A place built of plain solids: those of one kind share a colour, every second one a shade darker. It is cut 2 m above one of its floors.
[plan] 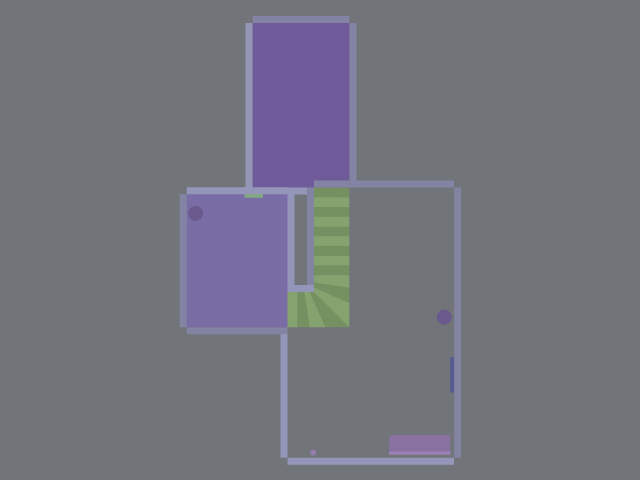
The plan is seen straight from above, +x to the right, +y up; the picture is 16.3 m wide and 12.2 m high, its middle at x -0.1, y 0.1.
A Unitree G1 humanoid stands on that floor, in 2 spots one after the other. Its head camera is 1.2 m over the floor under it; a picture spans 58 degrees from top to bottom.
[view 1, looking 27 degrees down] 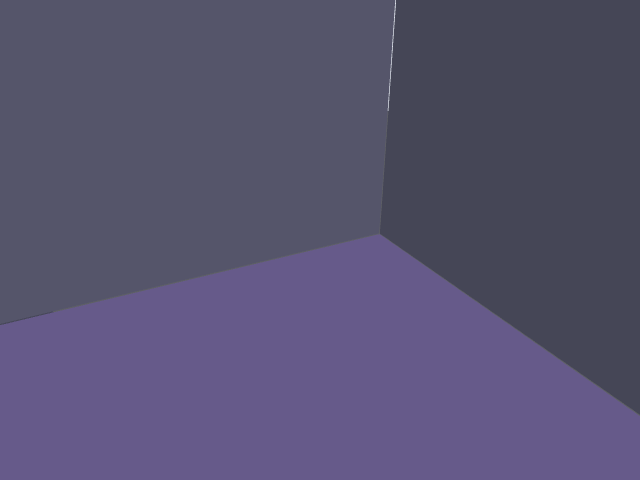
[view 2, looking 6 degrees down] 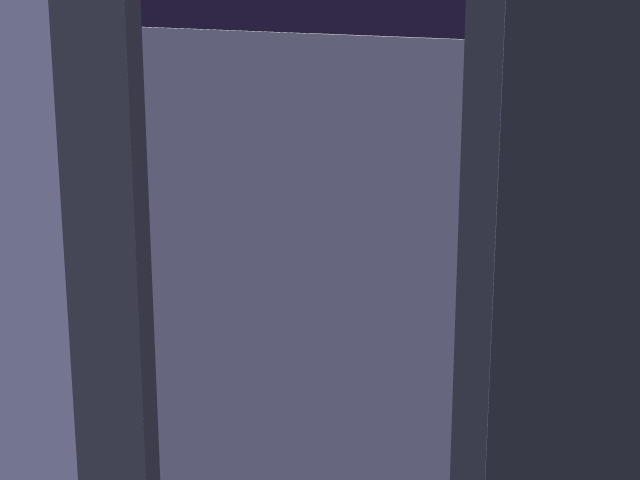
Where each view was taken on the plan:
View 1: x -2.05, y -0.12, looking -117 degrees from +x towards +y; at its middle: wall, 2.53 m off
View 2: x -1.92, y -1.68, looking -6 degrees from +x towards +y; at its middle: wall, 5.29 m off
